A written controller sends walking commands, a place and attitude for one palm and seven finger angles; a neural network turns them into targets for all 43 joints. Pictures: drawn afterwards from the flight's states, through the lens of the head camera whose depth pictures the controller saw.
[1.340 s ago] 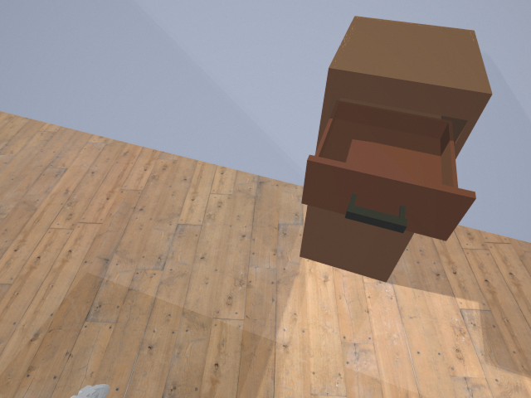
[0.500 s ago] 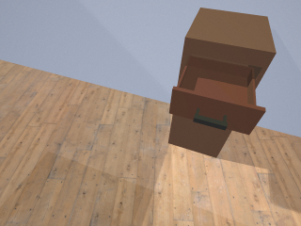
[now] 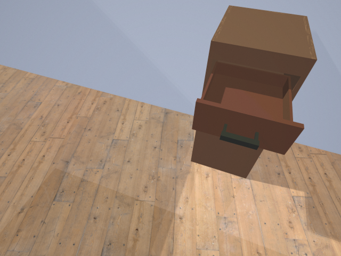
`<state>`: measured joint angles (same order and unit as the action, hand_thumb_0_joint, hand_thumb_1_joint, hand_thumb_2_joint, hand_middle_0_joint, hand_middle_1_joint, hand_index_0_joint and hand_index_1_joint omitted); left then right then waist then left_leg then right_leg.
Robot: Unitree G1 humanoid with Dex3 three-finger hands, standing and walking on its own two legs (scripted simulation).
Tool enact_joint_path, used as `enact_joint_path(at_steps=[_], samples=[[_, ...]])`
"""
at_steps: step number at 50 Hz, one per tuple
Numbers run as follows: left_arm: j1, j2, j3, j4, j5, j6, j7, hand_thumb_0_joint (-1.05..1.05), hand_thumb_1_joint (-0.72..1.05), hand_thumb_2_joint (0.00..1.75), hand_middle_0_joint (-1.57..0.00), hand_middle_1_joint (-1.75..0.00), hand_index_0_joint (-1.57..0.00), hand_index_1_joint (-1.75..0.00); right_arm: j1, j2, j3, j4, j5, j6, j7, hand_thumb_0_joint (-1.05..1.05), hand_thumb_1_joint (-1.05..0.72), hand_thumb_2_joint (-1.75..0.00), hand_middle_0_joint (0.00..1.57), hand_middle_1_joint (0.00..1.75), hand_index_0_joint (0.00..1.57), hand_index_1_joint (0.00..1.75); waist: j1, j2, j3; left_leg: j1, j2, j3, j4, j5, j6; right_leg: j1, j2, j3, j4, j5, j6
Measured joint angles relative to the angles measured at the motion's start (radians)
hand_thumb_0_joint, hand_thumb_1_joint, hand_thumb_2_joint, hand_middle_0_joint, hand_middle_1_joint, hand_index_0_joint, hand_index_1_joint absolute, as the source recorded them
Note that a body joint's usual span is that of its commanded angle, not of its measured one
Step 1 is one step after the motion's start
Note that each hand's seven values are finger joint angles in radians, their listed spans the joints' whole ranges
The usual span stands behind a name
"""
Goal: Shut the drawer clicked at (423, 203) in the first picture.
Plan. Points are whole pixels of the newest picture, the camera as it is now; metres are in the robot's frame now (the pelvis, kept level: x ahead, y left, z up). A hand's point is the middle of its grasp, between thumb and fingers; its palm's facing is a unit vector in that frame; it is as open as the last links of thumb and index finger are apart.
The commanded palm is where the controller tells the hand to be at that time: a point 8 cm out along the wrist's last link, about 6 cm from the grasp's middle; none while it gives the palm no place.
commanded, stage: look at it before walking up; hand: left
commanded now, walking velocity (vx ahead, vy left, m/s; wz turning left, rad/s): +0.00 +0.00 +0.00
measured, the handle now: (239, 135) +0.51 -0.20 -0.05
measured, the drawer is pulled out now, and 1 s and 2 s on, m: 0.29 0.29 0.29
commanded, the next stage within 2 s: turn to face it in 0.10 s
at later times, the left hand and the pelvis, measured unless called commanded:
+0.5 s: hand out of the picture +0.06 +0.21 -0.17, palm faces -0.08 -0.96 -0.28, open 7.4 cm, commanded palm none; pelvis +0.00 -0.01 -0.01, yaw -5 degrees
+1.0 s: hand out of the picture +0.07 +0.21 -0.19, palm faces -0.19 -0.96 -0.19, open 7.4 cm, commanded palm none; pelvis -0.03 +0.03 -0.01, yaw -14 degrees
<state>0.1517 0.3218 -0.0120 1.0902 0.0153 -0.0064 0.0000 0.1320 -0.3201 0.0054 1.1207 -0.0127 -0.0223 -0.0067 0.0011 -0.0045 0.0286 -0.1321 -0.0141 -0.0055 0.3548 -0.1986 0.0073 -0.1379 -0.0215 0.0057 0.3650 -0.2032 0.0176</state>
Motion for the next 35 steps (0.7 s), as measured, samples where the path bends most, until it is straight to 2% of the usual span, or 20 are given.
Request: enact_joint_path(at_steps=[13, 18, 29, 32, 35], samples=[[0.000, -0.002, 0.001, 0.002, 0.000, -0.001, 0.001, 0.00, 0.90, 0.90, -0.20, -0.30, -0.20, -0.30, -0.008, 0.002, 0.002, 0.000, -0.001, 0.000, -0.002, 0.00, -0.91, -0.90, 0.20, 0.30, 0.20, 0.30, 0.003, 0.003, 0.001, 0.014, 0.003, 0.000, -0.014, -0.001, -0.003, 0.013, 0.003, -0.001, -0.013, -0.001, -0.003], [0.009, -0.010, 0.010, -0.009, -0.001, 0.014, 0.007, 0.00, 0.90, 0.90, -0.20, -0.30, -0.20, -0.30, -0.010, 0.011, -0.003, -0.014, -0.002, 0.005, -0.013, 0.00, -0.91, -0.90, 0.20, 0.30, 0.20, 0.30, 0.012, 0.005, 0.002, 0.004, 0.012, 0.021, 0.009, -0.016, -0.007, -0.009, 0.012, 0.021, 0.015, -0.010, -0.004], [0.054, -0.078, 0.027, -0.077, 0.006, 0.053, -0.002, 0.00, 0.90, 0.90, -0.20, -0.30, -0.20, -0.30, 0.037, 0.091, -0.024, -0.085, -0.003, 0.034, -0.021, 0.00, -0.91, -0.90, 0.20, 0.30, 0.20, 0.30, 0.007, 0.002, 0.039, -0.066, 0.045, 0.095, 0.158, -0.094, -0.016, -0.124, 0.050, 0.093, 0.195, -0.072, -0.015], [0.061, -0.098, 0.030, -0.100, 0.009, 0.052, -0.004, 0.00, 0.90, 0.90, -0.20, -0.30, -0.20, -0.30, 0.055, 0.097, -0.034, -0.094, -0.002, 0.044, -0.020, 0.00, -0.91, -0.90, 0.20, 0.30, 0.20, 0.30, 0.002, 0.012, 0.044, -0.100, 0.061, 0.100, 0.209, -0.115, -0.022, -0.153, 0.066, 0.098, 0.227, -0.080, -0.022], [0.064, -0.120, 0.032, -0.117, 0.010, 0.048, 0.000, 0.00, 0.90, 0.90, -0.20, -0.30, -0.20, -0.30, 0.067, 0.094, -0.045, -0.096, 0.000, 0.054, -0.022, 0.00, -0.91, -0.90, 0.20, 0.30, 0.20, 0.30, -0.004, 0.021, 0.047, -0.154, 0.052, 0.072, 0.320, -0.208, -0.029, -0.171, 0.074, 0.099, 0.228, -0.073, -0.027]])
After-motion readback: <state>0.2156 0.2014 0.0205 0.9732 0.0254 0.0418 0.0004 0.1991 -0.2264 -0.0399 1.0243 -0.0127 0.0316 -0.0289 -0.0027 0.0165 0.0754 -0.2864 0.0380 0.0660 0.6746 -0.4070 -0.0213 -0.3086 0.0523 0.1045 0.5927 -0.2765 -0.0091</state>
